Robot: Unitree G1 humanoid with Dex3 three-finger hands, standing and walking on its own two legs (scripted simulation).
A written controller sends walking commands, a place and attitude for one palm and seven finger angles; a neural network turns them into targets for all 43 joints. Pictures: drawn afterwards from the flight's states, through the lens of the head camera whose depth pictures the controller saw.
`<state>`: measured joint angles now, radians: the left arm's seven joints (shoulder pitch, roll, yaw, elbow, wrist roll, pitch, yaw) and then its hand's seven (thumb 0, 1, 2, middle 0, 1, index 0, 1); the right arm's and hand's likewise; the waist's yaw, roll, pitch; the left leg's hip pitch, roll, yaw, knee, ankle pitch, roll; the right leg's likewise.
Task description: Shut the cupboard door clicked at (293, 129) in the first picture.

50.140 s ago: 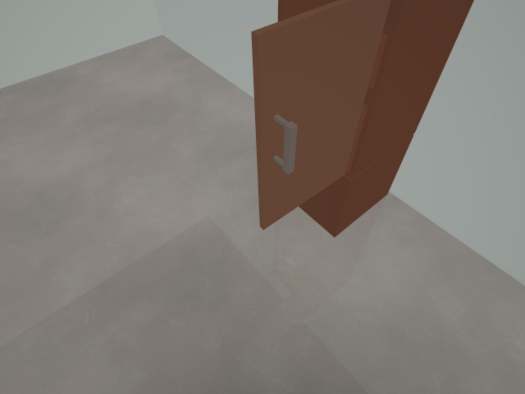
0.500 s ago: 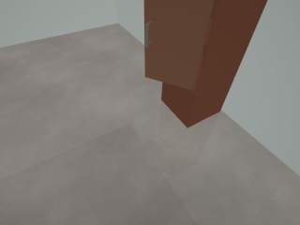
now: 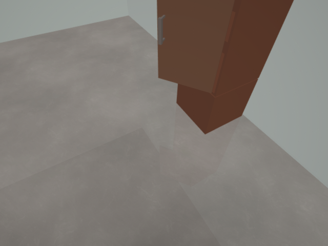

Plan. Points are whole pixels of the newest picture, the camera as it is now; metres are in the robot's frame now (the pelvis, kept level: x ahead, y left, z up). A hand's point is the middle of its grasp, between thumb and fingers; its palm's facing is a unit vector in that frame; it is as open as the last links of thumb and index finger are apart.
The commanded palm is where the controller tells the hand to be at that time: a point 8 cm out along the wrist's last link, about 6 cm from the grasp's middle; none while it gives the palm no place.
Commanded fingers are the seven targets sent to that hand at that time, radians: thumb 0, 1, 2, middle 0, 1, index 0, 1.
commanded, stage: look to check the result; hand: left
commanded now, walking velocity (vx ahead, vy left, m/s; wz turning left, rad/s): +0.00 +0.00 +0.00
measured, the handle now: (162, 30) +1.13 +0.06 -0.01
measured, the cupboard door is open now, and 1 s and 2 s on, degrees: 35 35 35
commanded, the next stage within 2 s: walk to a spot facing it in 0.28 s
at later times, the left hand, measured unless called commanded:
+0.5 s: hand out of the picture +0.07 +0.21 -0.16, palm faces +0.01 -0.96 -0.28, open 7.4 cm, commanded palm none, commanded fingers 0.00 0.90 0.90 -0.20 -0.30 -0.20 -0.30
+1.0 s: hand (78, 230) +0.19 +0.26 -0.16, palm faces +0.27 -0.94 -0.21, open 7.4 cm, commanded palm none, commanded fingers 0.00 0.90 0.90 -0.20 -0.30 -0.20 -0.30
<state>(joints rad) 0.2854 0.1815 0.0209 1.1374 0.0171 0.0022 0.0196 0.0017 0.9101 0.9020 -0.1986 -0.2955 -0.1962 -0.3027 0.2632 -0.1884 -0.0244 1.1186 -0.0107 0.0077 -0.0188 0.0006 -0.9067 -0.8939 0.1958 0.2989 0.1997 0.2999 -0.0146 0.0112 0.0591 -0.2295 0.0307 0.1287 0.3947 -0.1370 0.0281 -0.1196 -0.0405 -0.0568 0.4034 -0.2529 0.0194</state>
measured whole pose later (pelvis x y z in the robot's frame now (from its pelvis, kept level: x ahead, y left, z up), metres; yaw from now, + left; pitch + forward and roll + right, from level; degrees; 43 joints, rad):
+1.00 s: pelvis +0.14 +0.04 +0.00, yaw +18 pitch +2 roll +0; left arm 0.14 0.20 0.08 0.92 0.03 -0.01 -0.03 0.01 0.91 0.90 -0.20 -0.30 -0.19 -0.30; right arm 0.36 -0.17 -0.04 1.03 -0.03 -0.04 -0.01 0.00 -0.90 -0.89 0.20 0.30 0.20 0.30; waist -0.05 0.00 0.09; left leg -0.22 -0.05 -0.01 0.44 -0.25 0.05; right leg -0.54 -0.09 -0.01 0.89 -0.29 0.05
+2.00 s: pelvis +0.39 +0.15 -0.01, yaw +27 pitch +1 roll -1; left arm 0.23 0.17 0.07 0.93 0.03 0.05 -0.02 0.00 0.91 0.90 -0.20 -0.30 -0.20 -0.30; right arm 0.16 -0.19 -0.05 0.95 -0.02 0.02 -0.02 -0.01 -0.92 -0.89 0.20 0.30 0.20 0.30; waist 0.01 0.02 0.08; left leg -0.27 0.10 0.28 0.59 -0.32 0.04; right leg -0.30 -0.02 -0.08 0.64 -0.27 0.02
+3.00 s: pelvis +0.41 +0.20 -0.01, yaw -7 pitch +1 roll -1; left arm 0.19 0.21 0.05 0.88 0.03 0.06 -0.02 0.00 0.91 0.90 -0.20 -0.30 -0.20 -0.30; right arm 0.17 -0.26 -0.05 0.88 -0.01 0.05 -0.02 0.00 -0.91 -0.89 0.19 0.30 0.20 0.30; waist -0.01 0.01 0.08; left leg -0.44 0.06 0.03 0.86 -0.41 -0.08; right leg -0.28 0.02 0.07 0.53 -0.27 0.01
